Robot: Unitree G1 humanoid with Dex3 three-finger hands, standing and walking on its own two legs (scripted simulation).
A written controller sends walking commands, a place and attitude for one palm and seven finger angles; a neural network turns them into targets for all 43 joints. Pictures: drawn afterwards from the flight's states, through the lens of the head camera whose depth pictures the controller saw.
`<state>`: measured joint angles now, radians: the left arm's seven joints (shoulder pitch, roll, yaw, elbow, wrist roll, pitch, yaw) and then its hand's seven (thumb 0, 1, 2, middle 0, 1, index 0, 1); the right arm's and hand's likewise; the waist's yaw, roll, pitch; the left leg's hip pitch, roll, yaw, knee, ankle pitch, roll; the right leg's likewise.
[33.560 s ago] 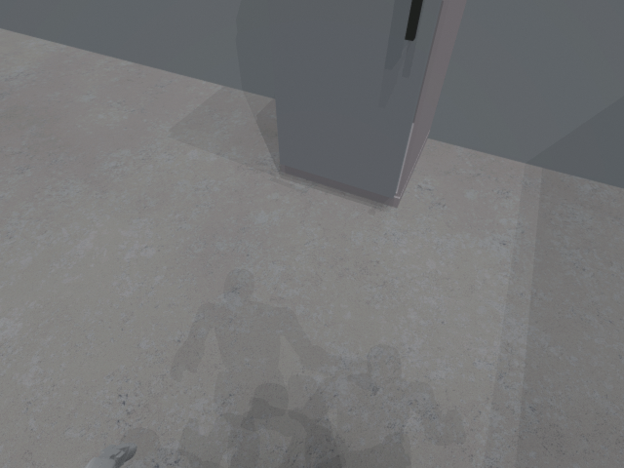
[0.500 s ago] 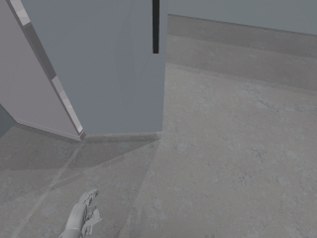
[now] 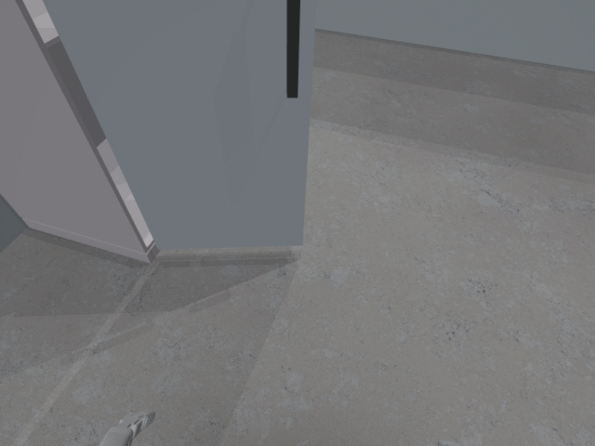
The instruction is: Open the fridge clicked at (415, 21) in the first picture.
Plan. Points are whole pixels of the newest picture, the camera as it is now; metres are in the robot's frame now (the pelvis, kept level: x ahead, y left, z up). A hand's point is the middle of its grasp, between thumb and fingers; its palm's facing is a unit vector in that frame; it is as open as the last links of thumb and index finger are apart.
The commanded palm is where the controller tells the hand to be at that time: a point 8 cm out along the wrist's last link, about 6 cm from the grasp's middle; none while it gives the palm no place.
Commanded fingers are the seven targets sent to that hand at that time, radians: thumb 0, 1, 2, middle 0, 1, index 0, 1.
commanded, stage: let the arm hang, fingers relaxed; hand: right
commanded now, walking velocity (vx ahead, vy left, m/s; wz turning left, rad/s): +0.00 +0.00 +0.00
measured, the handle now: (292, 2) +0.88 +0.09 +0.21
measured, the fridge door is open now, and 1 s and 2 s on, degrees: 70 70 70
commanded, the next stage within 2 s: look to check the result in 0.84 s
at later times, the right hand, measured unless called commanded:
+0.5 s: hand out of the picture +0.04 -0.23 -0.15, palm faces -0.01 +0.96 -0.30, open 7.3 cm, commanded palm none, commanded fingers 0.00 -0.90 -0.90 0.20 0.30 0.20 0.30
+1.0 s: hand out of the picture +0.05 -0.19 -0.16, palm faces -0.01 +0.98 -0.20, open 7.3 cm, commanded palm none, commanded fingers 0.00 -0.90 -0.90 0.20 0.30 0.20 0.30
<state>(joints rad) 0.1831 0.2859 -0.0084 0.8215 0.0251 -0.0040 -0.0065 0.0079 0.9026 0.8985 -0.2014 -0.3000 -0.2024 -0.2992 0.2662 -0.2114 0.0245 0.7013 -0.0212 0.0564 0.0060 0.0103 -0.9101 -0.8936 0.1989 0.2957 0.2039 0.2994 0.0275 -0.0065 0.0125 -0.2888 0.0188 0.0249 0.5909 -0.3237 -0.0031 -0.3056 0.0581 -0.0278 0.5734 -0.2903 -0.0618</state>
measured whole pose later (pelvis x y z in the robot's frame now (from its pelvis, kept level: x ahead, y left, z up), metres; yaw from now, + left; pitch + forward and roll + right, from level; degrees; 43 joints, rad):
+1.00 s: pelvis +0.03 -0.01 +0.02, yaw +1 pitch +0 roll +0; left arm 0.24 0.20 -0.02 1.12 0.01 -0.01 0.03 0.00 0.90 0.90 -0.20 -0.30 -0.20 -0.30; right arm 0.21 -0.18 0.00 1.13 0.00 0.00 -0.03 0.00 -0.91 -0.89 0.20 0.30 0.21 0.30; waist 0.01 -0.01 0.06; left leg -0.13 0.02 0.00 0.37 -0.25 -0.02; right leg -0.14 0.07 -0.04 0.36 -0.23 -0.07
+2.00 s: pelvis +0.03 +0.00 +0.02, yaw +2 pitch +0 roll +0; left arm 0.23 0.19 -0.01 1.14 0.01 -0.01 0.04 0.00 0.90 0.90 -0.20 -0.30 -0.20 -0.30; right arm 0.21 -0.18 0.00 1.14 0.00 -0.01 -0.03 0.00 -0.91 -0.89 0.20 0.30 0.20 0.30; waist 0.01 -0.01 0.06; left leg -0.10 0.00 0.00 0.36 -0.25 0.00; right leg -0.11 0.04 -0.04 0.35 -0.23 -0.05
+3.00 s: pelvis +0.03 +0.01 +0.02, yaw +1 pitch +0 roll +0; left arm 0.19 0.22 -0.01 1.14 0.01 -0.01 0.03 0.00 0.90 0.90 -0.20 -0.30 -0.20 -0.30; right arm 0.17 -0.21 0.00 1.14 0.00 -0.01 -0.02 0.00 -0.91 -0.89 0.20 0.30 0.20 0.30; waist 0.01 -0.01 0.06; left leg -0.10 0.00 0.01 0.34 -0.23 0.01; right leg -0.11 0.04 -0.03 0.33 -0.21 -0.05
